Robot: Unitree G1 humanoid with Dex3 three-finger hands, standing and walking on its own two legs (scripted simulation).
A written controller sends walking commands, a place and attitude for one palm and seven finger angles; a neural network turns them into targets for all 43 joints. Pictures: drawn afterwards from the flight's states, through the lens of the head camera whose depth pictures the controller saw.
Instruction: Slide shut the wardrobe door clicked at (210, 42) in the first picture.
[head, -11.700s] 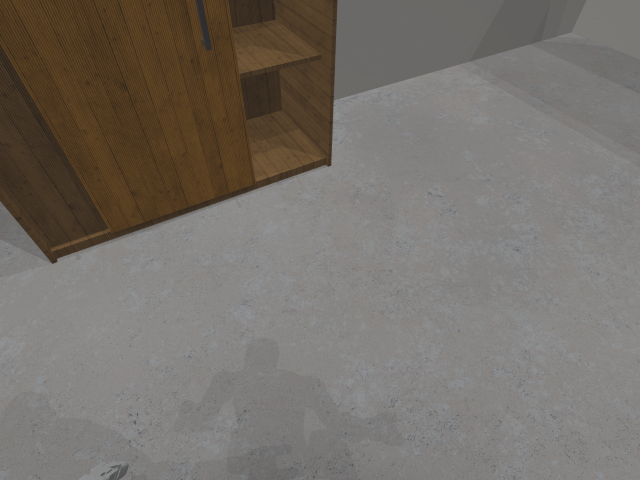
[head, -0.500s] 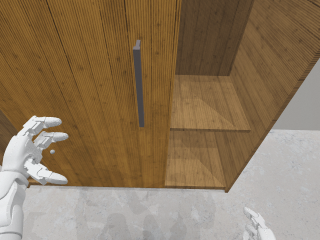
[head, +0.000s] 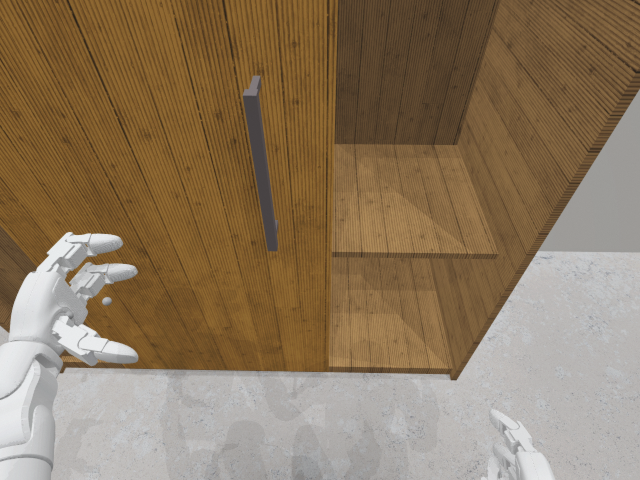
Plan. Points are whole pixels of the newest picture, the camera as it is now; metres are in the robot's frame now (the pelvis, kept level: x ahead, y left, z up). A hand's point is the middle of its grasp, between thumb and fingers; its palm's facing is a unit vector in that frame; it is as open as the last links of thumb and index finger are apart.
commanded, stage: move the hooked fingers beside the handle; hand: left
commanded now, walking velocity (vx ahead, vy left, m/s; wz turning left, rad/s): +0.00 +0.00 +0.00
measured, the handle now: (265, 175) +0.53 +0.13 +0.10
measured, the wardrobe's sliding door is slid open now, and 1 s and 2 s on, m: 0.39 0.39 0.39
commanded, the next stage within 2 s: none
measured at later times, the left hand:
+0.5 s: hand (162, 253) +0.36 +0.24 +0.09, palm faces +0.07 -1.00 -0.02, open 14.0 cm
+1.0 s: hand (189, 229) +0.41 +0.21 +0.09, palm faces +0.06 -1.00 +0.00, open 14.0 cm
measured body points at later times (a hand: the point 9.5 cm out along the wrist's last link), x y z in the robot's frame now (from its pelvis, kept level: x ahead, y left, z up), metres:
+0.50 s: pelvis +0.01 -0.01 +0.00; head +0.03 -0.01 +0.45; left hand +0.35 +0.29 +0.10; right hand +0.11 -0.27 -0.10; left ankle +0.03 +0.09 -0.72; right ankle -0.01 -0.10 -0.72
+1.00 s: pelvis +0.01 +0.01 -0.01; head +0.04 +0.01 +0.44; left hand +0.40 +0.27 +0.09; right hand +0.11 -0.25 -0.11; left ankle +0.03 +0.09 -0.72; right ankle -0.01 -0.10 -0.72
